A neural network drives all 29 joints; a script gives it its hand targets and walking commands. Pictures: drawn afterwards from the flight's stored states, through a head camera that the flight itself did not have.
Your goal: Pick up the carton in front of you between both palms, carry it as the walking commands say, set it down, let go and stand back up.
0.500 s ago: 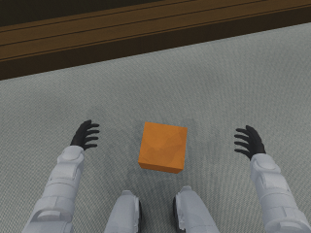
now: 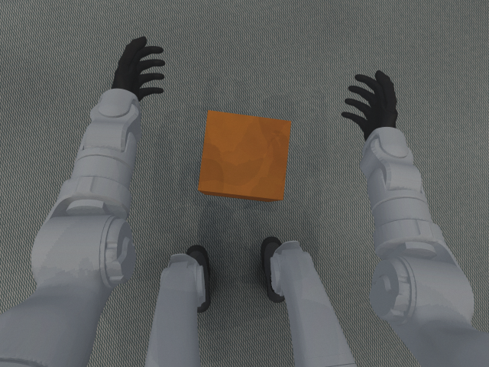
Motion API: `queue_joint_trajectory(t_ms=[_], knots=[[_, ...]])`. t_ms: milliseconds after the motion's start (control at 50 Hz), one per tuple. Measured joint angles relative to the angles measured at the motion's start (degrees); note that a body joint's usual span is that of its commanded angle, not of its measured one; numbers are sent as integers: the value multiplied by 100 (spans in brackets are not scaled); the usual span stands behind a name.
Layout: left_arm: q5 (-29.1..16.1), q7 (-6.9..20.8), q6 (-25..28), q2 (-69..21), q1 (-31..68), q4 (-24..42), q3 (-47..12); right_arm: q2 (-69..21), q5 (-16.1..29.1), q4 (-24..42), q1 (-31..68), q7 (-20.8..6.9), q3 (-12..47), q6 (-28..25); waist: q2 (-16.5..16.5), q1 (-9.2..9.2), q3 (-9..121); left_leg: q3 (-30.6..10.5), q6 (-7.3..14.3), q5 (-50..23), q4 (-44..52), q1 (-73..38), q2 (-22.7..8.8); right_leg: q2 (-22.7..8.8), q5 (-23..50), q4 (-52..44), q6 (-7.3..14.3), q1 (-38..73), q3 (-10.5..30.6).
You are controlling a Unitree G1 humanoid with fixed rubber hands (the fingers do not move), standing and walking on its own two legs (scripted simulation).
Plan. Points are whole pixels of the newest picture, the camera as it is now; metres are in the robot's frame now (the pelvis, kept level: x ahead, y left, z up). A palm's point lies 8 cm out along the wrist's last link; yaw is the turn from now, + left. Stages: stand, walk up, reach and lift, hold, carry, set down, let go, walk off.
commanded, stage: reach and lift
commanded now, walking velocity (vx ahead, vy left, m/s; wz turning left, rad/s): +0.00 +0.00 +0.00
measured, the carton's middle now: (242, 162) +0.46 -0.05 -0.50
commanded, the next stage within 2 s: none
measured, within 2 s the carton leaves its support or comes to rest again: leaves its support in 1.66 s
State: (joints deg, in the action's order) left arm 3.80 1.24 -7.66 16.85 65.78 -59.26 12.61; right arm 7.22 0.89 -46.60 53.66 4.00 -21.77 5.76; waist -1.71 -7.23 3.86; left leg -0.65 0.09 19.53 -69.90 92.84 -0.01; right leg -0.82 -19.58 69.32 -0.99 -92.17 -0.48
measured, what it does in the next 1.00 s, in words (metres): lowers itself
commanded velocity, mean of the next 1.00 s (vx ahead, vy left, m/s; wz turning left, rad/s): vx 0.00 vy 0.00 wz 0.00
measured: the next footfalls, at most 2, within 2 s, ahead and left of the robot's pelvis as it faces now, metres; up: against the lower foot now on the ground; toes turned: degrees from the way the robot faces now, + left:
none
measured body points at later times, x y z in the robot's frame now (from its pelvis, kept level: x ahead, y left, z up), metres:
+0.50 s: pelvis -0.02 +0.00 -0.19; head +0.32 +0.01 +0.11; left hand +0.51 +0.14 -0.35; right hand +0.44 -0.25 -0.34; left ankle +0.09 +0.12 -0.59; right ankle +0.09 -0.13 -0.59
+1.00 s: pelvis -0.03 +0.00 -0.26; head +0.33 -0.01 +0.00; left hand +0.52 +0.13 -0.45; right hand +0.45 -0.24 -0.44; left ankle +0.09 +0.12 -0.59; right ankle +0.09 -0.13 -0.59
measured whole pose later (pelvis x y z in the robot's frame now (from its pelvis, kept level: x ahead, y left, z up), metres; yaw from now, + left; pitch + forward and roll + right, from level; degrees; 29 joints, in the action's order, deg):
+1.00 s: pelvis -0.03 +0.00 -0.26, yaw -2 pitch +38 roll -1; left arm -15.7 -6.5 0.4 22.8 78.6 -66.4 -5.3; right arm 17.3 20.7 -61.6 70.2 7.9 -3.4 -2.5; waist 0.5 -5.2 -16.2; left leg -1.5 -0.3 31.1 -125.4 132.6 -0.5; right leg 0.6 -30.5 124.3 -1.4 -132.2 -0.1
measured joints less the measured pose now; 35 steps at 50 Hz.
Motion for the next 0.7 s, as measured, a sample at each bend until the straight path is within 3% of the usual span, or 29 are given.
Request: queue_joint_trajectory(t_ms=[160, 420, 520, 700], knots=[[11, -249, 356, -220, -415, 79, -46, 43, 75, -307, -242, -143, -85, -443, 5, 92, 526, -31, 7, 481, -1044, 1285, -22, 27, -454, 989, -17, -1257, -15], [-949, -648, 368, 162, -339, 843, -978, 575, 1082, -104, 42, 83, 696, -538, 83, 170, -233, -59, 24, 1021, -3533, 3209, -12, 60, -990, 3446, -72, -3154, 17], [-1164, -689, 283, 327, 213, 475, -1099, 681, 1212, -353, 535, 207, 804, -428, 80, 171, -730, -53, 32, 972, -4168, 3546, 2, 60, -954, 4097, -86, -3491, 36], [-1484, -691, 450, 534, 1279, -651, -1370, 768, 1310, -1389, 1590, 340, 1034, -537, 151, 150, -1668, -78, 5, 859, -4907, 3881, 7, 74, -849, 4847, -69, -3830, 28]])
